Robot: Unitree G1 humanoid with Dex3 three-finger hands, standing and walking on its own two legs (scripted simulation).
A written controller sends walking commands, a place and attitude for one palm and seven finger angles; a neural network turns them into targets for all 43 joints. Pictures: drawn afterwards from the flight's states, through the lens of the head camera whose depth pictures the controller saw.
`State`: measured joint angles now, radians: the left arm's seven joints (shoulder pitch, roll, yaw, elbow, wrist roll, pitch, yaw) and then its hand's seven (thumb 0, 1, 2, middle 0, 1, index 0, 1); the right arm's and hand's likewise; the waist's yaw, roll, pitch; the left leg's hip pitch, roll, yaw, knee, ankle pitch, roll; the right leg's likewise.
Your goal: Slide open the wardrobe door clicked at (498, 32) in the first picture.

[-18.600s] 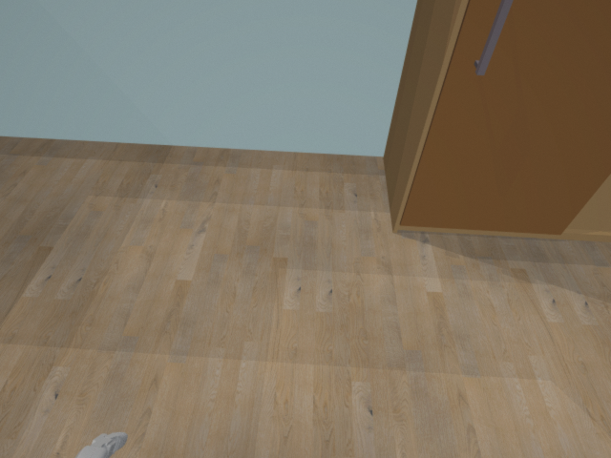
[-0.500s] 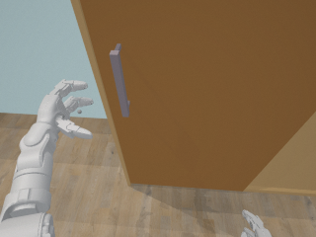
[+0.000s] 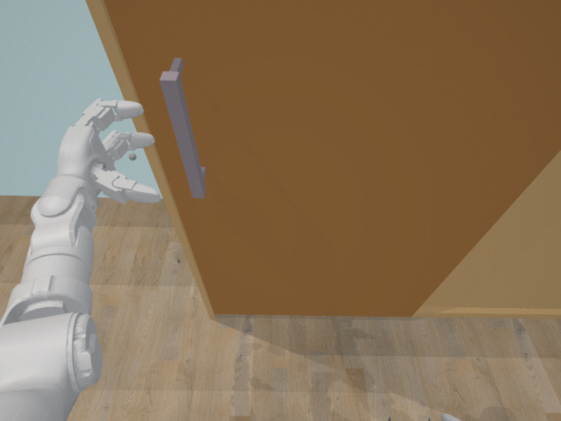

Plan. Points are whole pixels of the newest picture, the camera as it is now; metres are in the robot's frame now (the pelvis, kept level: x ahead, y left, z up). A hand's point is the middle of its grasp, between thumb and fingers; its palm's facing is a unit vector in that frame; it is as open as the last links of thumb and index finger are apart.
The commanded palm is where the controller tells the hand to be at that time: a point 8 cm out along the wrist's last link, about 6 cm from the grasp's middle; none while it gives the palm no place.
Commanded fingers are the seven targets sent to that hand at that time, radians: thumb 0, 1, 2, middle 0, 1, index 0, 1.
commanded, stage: move the hooked fingers beside the handle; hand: left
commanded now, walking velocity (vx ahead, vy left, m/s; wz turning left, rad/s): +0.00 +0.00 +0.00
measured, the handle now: (189, 136) +0.51 +0.14 +0.12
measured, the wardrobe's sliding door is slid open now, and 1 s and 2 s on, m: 0.00 0.00 0.00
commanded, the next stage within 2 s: feel for the door with the fingertips in 0.82 s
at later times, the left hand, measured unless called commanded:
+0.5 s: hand (136, 160) +0.44 +0.20 +0.14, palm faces -0.04 -1.00 +0.01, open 14.0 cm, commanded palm +0.41 +0.25 +0.13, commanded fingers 0.00 -0.50 0.30 -0.30 -1.20 -0.30 -1.20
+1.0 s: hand (147, 157) +0.44 +0.19 +0.14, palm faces -0.02 -1.00 -0.01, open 14.0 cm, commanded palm +0.42 +0.24 +0.13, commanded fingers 0.00 -0.50 0.30 -0.30 -1.20 -0.30 -1.20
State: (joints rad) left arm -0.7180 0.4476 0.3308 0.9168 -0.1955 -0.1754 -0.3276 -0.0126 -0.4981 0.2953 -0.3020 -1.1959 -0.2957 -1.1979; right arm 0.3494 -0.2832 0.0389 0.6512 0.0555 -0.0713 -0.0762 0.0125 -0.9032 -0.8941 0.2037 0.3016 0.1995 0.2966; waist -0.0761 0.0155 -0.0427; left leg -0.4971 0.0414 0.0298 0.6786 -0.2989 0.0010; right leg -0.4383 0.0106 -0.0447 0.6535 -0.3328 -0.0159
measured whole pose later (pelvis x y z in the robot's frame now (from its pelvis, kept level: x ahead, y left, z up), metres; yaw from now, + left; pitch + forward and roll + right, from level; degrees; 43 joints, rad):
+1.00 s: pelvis +0.00 +0.00 +0.00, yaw +0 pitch +7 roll -1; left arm -0.72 0.39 0.29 0.91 -0.18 -0.20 -0.26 -0.01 -0.50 0.30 -0.30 -1.20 -0.30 -1.20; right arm 0.35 -0.27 0.04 0.64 0.05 -0.04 -0.06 0.01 -0.90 -0.89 0.20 0.30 0.20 0.30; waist -0.07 0.02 -0.06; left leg -0.52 0.04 0.03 0.71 -0.31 0.01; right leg -0.46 0.01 -0.04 0.68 -0.34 -0.01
